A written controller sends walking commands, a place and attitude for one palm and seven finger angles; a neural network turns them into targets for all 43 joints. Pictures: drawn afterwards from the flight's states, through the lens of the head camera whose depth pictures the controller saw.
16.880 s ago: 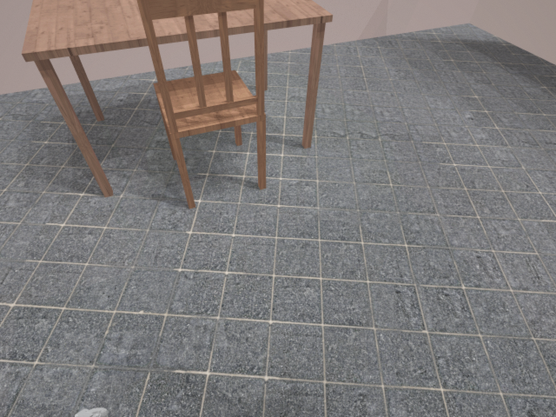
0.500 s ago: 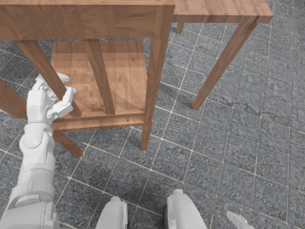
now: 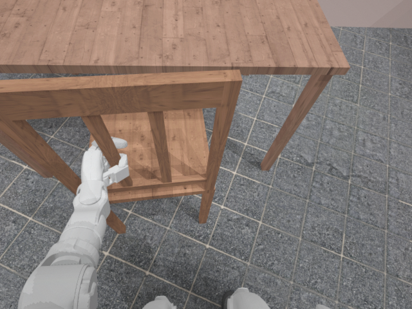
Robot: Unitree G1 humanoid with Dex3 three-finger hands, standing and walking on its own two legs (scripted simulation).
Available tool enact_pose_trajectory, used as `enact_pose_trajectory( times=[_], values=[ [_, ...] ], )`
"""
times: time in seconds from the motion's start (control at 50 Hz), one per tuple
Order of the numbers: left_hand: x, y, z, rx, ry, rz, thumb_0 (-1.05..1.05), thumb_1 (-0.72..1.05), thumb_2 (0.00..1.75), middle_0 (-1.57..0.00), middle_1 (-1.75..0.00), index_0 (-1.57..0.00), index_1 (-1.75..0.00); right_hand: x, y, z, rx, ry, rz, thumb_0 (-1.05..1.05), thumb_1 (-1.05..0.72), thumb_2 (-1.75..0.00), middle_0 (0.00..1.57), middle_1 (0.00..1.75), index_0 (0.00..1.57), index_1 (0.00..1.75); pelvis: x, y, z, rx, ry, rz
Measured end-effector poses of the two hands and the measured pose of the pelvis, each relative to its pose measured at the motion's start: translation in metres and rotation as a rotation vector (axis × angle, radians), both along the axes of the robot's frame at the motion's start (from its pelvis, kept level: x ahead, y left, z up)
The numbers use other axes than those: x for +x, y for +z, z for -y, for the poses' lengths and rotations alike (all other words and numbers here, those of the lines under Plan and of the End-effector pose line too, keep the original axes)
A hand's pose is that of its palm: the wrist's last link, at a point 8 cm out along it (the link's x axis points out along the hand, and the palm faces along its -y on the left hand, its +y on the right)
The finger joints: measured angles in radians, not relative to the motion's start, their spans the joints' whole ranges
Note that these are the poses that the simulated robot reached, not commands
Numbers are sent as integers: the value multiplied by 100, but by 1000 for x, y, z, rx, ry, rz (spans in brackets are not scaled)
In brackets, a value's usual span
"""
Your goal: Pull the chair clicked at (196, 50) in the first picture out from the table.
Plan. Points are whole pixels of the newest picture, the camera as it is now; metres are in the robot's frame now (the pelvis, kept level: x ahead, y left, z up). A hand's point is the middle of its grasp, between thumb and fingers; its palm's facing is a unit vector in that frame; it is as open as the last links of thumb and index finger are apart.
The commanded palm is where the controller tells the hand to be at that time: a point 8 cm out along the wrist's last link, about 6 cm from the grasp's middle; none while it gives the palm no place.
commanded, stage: step backward, pulling the chair out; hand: left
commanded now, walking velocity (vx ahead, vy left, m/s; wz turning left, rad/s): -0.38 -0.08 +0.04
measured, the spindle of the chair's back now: (112, 156) +0.43 +0.20 -0.05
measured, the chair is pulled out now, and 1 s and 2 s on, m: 0.05 0.18 0.23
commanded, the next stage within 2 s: none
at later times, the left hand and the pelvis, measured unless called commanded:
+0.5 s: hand (146, 202) +0.33 +0.11 -0.05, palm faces +0.05 -0.98 -0.17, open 5.4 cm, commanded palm +0.32 +0.16 -0.05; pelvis -0.06 -0.02 +0.01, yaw +0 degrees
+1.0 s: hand (149, 230) +0.27 +0.11 -0.05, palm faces +0.01 -0.98 -0.20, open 5.4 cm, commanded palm +0.28 +0.16 -0.05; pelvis -0.09 -0.02 +0.00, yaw -1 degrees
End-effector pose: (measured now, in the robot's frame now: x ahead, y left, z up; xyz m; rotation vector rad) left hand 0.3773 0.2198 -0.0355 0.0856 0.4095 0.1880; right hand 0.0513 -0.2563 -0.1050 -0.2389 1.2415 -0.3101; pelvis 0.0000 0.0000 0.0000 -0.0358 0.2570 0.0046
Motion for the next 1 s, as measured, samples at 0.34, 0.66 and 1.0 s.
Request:
enact_pose_trajectory(
  times=[0.34, 0.66, 1.0],
  values=[
    [-42, 3, 35, 37, -74, -42, 2, 69, 72, -29, -109, -46, -145, -38, -6, 20, 14, -40, 10, 1, -91, -89, 21, 30, 21, 30, -31, 7, 15, 23, -19, 77],
    [-105, 6, 66, 50, -121, -74, 0, 68, 73, -26, -111, -49, -145, -56, -8, 34, 7, 5, 142, 1, -91, -89, 21, 30, 21, 30, -77, 4, 24, 42, -11, 158],
    [-129, 6, 64, 80, -150, -62, 0, 65, 76, -27, -114, -50, -145, -71, -15, 21, 25, 32, 166, 1, -91, -89, 21, 30, 21, 30, -89, -1, 24, 59, -20, 204]
  ],
)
